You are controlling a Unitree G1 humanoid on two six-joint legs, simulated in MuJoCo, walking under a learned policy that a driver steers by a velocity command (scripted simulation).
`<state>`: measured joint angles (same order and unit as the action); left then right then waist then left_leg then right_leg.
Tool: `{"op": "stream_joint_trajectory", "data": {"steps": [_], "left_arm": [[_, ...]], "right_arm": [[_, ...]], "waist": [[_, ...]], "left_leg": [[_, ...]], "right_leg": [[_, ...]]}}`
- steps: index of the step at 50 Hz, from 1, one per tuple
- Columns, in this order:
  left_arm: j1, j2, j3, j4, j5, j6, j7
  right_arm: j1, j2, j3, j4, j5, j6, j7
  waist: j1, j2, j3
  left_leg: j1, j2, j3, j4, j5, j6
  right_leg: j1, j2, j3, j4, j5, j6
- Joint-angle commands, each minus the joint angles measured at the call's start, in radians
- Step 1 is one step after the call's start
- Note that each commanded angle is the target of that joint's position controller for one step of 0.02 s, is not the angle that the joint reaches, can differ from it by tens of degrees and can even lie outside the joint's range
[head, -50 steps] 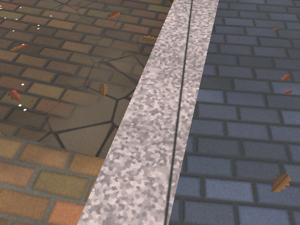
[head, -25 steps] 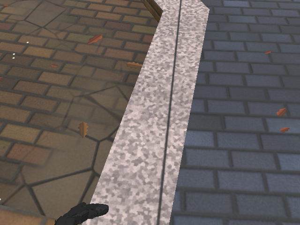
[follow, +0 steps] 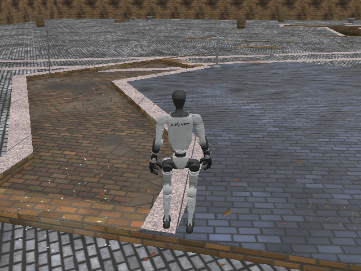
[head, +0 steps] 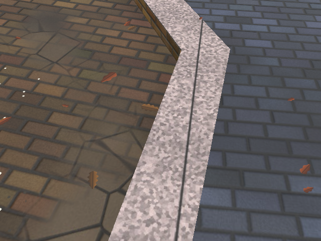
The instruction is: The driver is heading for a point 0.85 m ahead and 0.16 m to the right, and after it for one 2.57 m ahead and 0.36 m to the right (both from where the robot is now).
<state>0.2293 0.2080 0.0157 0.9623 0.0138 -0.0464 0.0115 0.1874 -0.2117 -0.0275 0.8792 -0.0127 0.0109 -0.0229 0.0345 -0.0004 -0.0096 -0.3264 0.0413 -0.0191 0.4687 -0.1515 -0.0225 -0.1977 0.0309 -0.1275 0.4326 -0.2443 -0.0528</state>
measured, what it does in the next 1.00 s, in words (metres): walks ahead, turning right: right foot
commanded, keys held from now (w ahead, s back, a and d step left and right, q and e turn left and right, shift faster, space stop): no key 0.22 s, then w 0.10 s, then w+e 0.62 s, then w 0.06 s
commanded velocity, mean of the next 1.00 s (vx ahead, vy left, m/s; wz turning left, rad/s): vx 0.29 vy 0.00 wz -0.27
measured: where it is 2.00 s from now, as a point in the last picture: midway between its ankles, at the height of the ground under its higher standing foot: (211, 170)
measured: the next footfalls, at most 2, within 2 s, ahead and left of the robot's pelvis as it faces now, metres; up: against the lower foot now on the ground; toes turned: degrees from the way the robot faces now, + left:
right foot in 0.92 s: +0.42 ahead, -0.16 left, +0.00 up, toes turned -21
left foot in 1.52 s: +0.79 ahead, -0.09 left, +0.00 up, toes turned -9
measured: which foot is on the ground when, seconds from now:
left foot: down 0.00-0.94, up 0.96-1.00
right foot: down 0.00-0.46, up 0.48-0.90, down 0.92-1.00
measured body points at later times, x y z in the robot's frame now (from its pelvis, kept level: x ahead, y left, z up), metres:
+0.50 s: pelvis +0.09 +0.04 -0.01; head +0.09 +0.05 +0.44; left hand +0.09 +0.30 -0.16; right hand +0.13 -0.23 -0.14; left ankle +0.07 +0.13 -0.74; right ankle -0.01 -0.08 -0.72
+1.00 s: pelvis +0.30 -0.06 -0.03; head +0.34 -0.07 +0.42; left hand +0.56 +0.13 -0.13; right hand +0.24 -0.33 -0.16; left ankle +0.14 +0.14 -0.64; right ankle +0.38 -0.15 -0.74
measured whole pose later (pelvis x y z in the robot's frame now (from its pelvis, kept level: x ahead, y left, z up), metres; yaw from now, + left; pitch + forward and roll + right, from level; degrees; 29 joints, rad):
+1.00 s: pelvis +0.30 -0.06 -0.03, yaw -20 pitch +0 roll +1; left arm 0.05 0.28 0.08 0.81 -0.03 -0.04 -0.05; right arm 0.31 -0.26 -0.05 0.93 0.02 -0.09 -0.01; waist -0.02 -0.01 0.08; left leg -0.13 0.06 0.05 1.14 -0.47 -0.01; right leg -0.48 0.06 -0.08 0.66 -0.18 -0.11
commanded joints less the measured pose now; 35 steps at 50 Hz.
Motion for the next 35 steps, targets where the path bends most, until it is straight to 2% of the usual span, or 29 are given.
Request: {"op": "stream_joint_trajectory", "data": {"steps": [1, 3, 6, 11, 12, 14, 15, 16, 17, 19, 20, 21, 22, 23, 24, 25, 26, 27, 28, 30, 31, 35], "left_arm": [[0.047, 0.088, 0.016, -0.004, -0.001, 0.017, 0.013], [0.043, 0.093, 0.016, 0.005, 0.002, 0.024, 0.013], [0.038, 0.099, 0.016, 0.023, -0.004, 0.027, 0.012], [0.037, 0.104, 0.019, 0.056, -0.01, 0.037, 0.01], [0.06, 0.093, 0.017, 0.071, -0.01, 0.039, 0.01], [0.057, 0.117, 0.027, 0.079, -0.021, 0.043, 0.014], [0.053, 0.132, 0.033, 0.076, -0.026, 0.042, 0.016], [0.063, 0.144, 0.038, 0.075, -0.031, 0.035, 0.019], [0.092, 0.158, 0.043, 0.081, -0.037, 0.025, 0.018], [0.117, 0.196, 0.057, 0.094, -0.041, 0.005, 0.012], [0.101, 0.186, 0.057, 0.089, -0.045, -0.001, 0.007], [0.058, 0.18, 0.053, 0.07, -0.049, -0.006, 0.002], [-0.016, 0.173, 0.05, 0.043, -0.055, -0.01, -0.004], [-0.099, 0.145, 0.04, 0.001, -0.059, -0.019, -0.011], [-0.111, 0.086, 0.026, -0.037, -0.05, -0.033, -0.012], [-0.085, 0.121, 0.035, -0.034, -0.044, -0.041, -0.012], [-0.047, 0.133, 0.044, -0.024, -0.065, -0.042, -0.018], [-0.02, 0.122, 0.044, -0.014, -0.079, -0.04, -0.023], [-0.024, 0.114, 0.047, -0.016, -0.078, -0.037, -0.024], [-0.04, 0.107, 0.056, -0.027, -0.072, -0.024, -0.031], [-0.053, 0.091, 0.055, -0.036, -0.07, -0.017, -0.04], [-0.195, 0.044, 0.037, -0.122, -0.055, -0.005, -0.055]], "right_arm": [[-0.018, -0.082, -0.022, -0.032, -0.001, -0.011, 0.004], [-0.011, -0.091, -0.025, -0.014, 0.003, -0.017, 0.003], [-0.001, -0.104, -0.027, 0.012, 0.005, -0.019, 0.0], [-0.004, -0.112, -0.026, 0.047, 0.009, -0.019, -0.007], [0.013, -0.111, -0.026, 0.066, 0.012, -0.018, -0.008], [0.018, -0.127, -0.035, 0.08, 0.022, -0.013, -0.009], [0.004, -0.13, -0.037, 0.077, 0.023, -0.016, -0.008], [-0.021, -0.128, -0.037, 0.067, 0.023, -0.024, -0.005], [-0.05, -0.118, -0.035, 0.057, 0.022, -0.037, 0.0], [-0.053, -0.078, -0.027, 0.052, 0.021, -0.067, 0.016], [-0.033, -0.077, -0.028, 0.06, 0.022, -0.079, 0.022], [0.017, -0.08, -0.03, 0.078, 0.026, -0.089, 0.026], [0.113, -0.092, -0.038, 0.113, 0.03, -0.096, 0.025], [0.227, -0.152, -0.058, 0.146, 0.027, -0.102, 0.02], [0.343, -0.264, -0.091, 0.175, 0.027, -0.102, 0.018], [0.359, -0.205, -0.071, 0.163, 0.015, -0.11, 0.018], [0.283, -0.136, -0.047, 0.136, 0.002, -0.119, 0.015], [0.213, -0.111, -0.036, 0.108, 0.004, -0.124, 0.017], [0.171, -0.096, -0.026, 0.097, 0.009, -0.124, 0.02], [0.164, -0.056, -0.009, 0.1, 0.001, -0.121, 0.024], [0.18, -0.06, -0.009, 0.103, -0.004, -0.118, 0.021], [0.179, -0.137, -0.019, 0.093, -0.011, -0.118, 0.0]], "waist": [[-0.001, 0.084, -0.011], [-0.004, 0.067, -0.024], [-0.011, 0.046, -0.034], [-0.015, 0.01, -0.029], [-0.012, 0.012, -0.044], [-0.016, -0.021, 0.011], [-0.014, -0.042, 0.065], [-0.004, -0.055, 0.109], [0.007, -0.079, 0.134], [-0.007, -0.154, 0.154], [-0.027, -0.141, 0.16], [-0.064, -0.117, 0.155], [-0.124, -0.093, 0.141], [-0.18, 0.014, 0.119], [-0.199, 0.264, 0.038], [-0.186, 0.222, -0.009], [-0.133, 0.111, 0.01], [-0.095, 0.073, 0.024], [-0.078, 0.054, 0.071], [-0.063, 0.094, 0.1], [-0.068, 0.096, 0.099], [-0.085, 0.04, 0.151]], "left_leg": [[0.1, 0.034, -0.058, -0.085, 0.1, 0.081], [0.124, 0.03, -0.05, -0.076, 0.165, 0.082], [0.149, 0.027, -0.043, -0.066, 0.241, 0.087], [0.173, 0.022, -0.035, -0.063, 0.273, 0.095], [0.177, 0.009, -0.023, -0.065, 0.175, 0.097], [0.109, -0.027, 0.007, -0.036, -0.193, 0.111], [0.032, -0.031, 0.006, -0.024, -0.328, 0.116], [-0.049, -0.032, 0.005, 0.0, -0.368, 0.12], [-0.108, -0.037, 0.027, 0.047, -0.333, 0.116], [-0.145, -0.036, 0.079, 0.155, -0.206, 0.108], [-0.106, -0.025, 0.069, 0.146, -0.193, 0.114], [-0.02, -0.029, 0.068, 0.097, -0.188, 0.12], [0.151, -0.031, 0.054, 0.011, -0.165, 0.128], [0.352, 0.046, -0.076, -0.094, -0.169, 0.157], [0.561, 0.227, -0.37, -0.218, -0.163, 0.229], [0.606, 0.348, -0.535, -0.251, -0.061, 0.278], [0.562, 0.356, -0.463, -0.235, -0.002, 0.268], [0.523, 0.328, -0.363, -0.252, -0.011, 0.241], [0.472, 0.304, -0.266, -0.288, 0.004, 0.215], [0.411, 0.234, -0.089, -0.311, 0.107, 0.164], [0.402, 0.216, -0.037, -0.315, 0.147, 0.157], [0.325, 0.213, 0.075, -0.371, 0.2, 0.169]], "right_leg": [[-0.031, -0.076, 0.084, -0.097, 0.006, -0.018], [-0.009, -0.081, 0.086, -0.096, 0.056, -0.017], [0.022, -0.087, 0.085, -0.089, 0.142, -0.014], [0.037, -0.089, 0.079, -0.086, 0.186, 0.0], [0.048, -0.081, 0.071, -0.092, 0.083, -0.003], [0.001, -0.083, 0.087, -0.091, -0.206, -0.038], [-0.024, -0.109, 0.127, -0.107, -0.331, -0.063], [-0.021, -0.151, 0.185, -0.133, -0.406, -0.089], [0.0, -0.211, 0.274, -0.174, -0.444, -0.122], [0.038, -0.341, 0.445, -0.241, -0.441, -0.19], [0.007, -0.347, 0.46, -0.228, -0.384, -0.194], [-0.044, -0.325, 0.435, -0.196, -0.315, -0.182], [-0.151, -0.267, 0.367, -0.134, -0.212, -0.149], [-0.319, -0.157, 0.242, 0.051, -0.048, -0.087], [-0.495, -0.007, 0.065, 0.399, -0.073, -0.011], [-0.584, -0.004, 0.162, 0.661, -0.269, 0.003], [-0.614, -0.047, 0.251, 0.815, -0.244, -0.016], [-0.624, -0.078, 0.271, 0.857, -0.165, -0.028], [-0.637, -0.102, 0.282, 0.824, -0.087, -0.036], [-0.598, -0.134, 0.242, 0.764, 0.0, -0.032], [-0.6, -0.133, 0.212, 0.757, 0.026, -0.023], [-0.603, -0.146, 0.15, 0.534, 0.121, 0.014]]}}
